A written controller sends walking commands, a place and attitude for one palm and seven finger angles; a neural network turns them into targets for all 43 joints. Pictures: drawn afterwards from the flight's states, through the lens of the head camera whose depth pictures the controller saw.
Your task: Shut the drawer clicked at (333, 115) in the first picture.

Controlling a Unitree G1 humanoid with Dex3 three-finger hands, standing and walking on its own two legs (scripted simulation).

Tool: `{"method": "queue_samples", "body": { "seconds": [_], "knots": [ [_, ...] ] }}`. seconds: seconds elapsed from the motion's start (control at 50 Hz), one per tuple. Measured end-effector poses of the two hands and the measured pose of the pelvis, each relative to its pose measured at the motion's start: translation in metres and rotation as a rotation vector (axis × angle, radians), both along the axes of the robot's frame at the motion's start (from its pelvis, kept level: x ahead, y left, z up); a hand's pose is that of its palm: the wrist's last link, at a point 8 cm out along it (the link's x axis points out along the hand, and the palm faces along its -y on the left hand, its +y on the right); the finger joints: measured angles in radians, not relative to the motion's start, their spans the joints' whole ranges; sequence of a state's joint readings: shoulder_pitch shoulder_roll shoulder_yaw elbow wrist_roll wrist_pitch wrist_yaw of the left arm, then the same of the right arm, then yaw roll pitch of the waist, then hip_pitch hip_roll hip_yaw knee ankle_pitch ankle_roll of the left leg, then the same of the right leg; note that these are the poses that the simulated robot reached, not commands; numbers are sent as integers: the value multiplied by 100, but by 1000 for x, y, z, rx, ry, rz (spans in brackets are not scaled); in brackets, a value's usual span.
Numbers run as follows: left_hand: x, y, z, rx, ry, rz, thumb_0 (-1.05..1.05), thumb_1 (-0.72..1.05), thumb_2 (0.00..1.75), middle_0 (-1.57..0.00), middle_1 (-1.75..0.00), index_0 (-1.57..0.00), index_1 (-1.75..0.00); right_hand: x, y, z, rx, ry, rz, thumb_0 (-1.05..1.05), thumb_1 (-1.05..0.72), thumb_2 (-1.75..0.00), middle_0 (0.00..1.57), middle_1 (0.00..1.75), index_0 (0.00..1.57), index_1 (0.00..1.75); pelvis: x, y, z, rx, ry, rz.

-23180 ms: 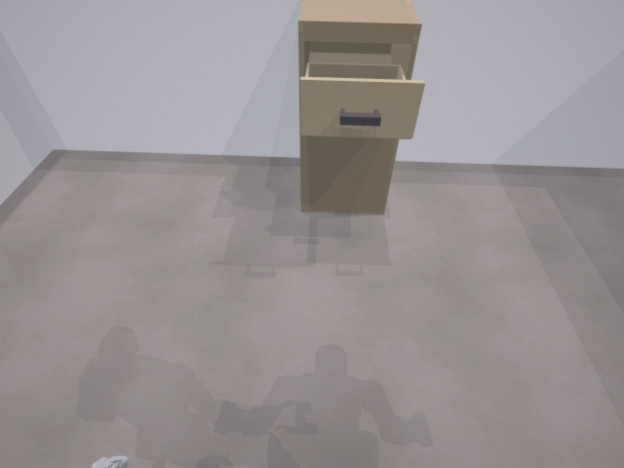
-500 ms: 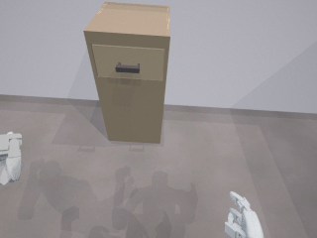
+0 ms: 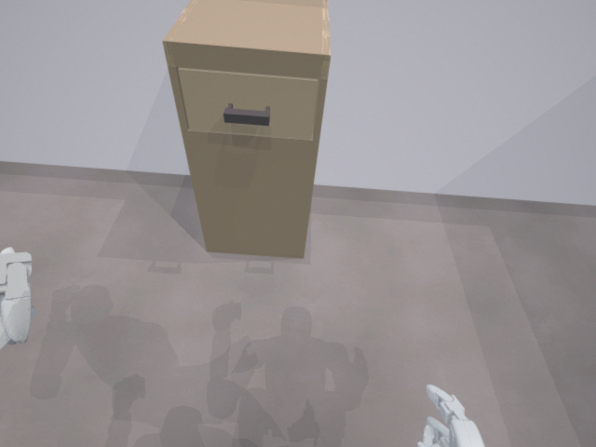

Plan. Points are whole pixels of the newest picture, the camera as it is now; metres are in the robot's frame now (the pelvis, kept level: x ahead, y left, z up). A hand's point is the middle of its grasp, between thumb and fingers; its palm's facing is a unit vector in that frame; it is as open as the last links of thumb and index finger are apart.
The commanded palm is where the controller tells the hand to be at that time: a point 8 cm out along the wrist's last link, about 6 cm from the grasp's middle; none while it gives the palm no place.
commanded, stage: let the arm hang, fingers relaxed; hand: left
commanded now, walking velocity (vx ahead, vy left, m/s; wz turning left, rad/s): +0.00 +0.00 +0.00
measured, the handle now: (248, 112) +0.92 +0.16 -0.07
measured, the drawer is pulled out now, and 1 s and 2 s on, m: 0.00 0.00 0.00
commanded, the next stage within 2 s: look to check the result in 1.14 s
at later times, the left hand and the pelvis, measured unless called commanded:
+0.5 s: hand out of the picture +0.00 +0.22 -0.16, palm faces +0.05 -0.97 -0.24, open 4.1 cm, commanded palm none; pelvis +0.00 +0.01 +0.01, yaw +2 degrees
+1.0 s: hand out of the picture +0.01 +0.18 -0.16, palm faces +0.03 -0.98 -0.20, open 7.3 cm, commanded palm none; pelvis +0.01 +0.01 +0.01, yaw +0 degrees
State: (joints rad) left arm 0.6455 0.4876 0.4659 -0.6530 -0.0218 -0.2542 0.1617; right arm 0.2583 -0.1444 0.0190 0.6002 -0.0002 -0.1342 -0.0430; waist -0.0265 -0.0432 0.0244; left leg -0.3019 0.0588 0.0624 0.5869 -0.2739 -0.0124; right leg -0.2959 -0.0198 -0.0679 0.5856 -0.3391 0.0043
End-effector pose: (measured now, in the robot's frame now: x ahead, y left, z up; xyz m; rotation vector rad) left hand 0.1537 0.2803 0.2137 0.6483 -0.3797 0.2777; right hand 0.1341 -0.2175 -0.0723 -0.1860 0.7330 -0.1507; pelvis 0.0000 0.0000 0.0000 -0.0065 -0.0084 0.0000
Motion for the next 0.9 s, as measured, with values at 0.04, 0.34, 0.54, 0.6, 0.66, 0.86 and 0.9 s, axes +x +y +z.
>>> {"method": "queue_samples", "body": {
  "seconds": [0.04, 0.34, 0.54, 0.6, 0.66, 0.86, 0.9],
  "knots": [
    [2, 0, -12, -21, 51, 25, 1, 89, 90, -141, -159, -140, -160, 6, -1, -8, 13, 14, 7, 1, -90, -90, 20, 30, 20, 30, 1, -1, -3, -4, 0, -6],
    [-92, -29, -343, -638, 1370, 346, 2, 90, 90, -111, -137, -109, -129, -50, -8, -43, -22, 413, 33, 1, -90, -90, 20, 30, 20, 30, 1, 8, 0, 5, -6, 41],
    [-174, -17, -342, -628, 1642, 475, 1, 90, 90, -73, -91, -72, -88, -104, 0, -54, 21, 600, -29, 1, -90, -90, 20, 30, 20, 30, 2, 14, 10, -3, -6, 35],
    [-181, -19, -340, -627, 1671, 490, 1, 90, 90, -61, -77, -60, -75, -114, 6, -59, 43, 627, -39, 1, -90, -90, 20, 30, 19, 30, 3, 16, 12, 1, -10, 30],
    [-181, -23, -340, -630, 1681, 488, 1, 90, 90, -49, -63, -48, -62, -122, 12, -61, 63, 648, -47, 1, -90, -90, 20, 30, 19, 30, 3, 17, 12, 5, -14, 26],
    [-152, -46, -345, -650, 1647, 414, 0, 90, 90, -25, -35, -24, -35, -142, 26, -65, 105, 686, -81, 0, -91, -90, 20, 30, 19, 30, 4, 15, 13, 11, -23, 14],
    [-149, -46, -346, -643, 1647, 415, 1, 92, 90, -23, -33, -23, -33, -145, 27, -65, 111, 691, -89, 0, -91, -90, 20, 30, 19, 30, 5, 14, 13, 12, -24, 11]
  ]
}}
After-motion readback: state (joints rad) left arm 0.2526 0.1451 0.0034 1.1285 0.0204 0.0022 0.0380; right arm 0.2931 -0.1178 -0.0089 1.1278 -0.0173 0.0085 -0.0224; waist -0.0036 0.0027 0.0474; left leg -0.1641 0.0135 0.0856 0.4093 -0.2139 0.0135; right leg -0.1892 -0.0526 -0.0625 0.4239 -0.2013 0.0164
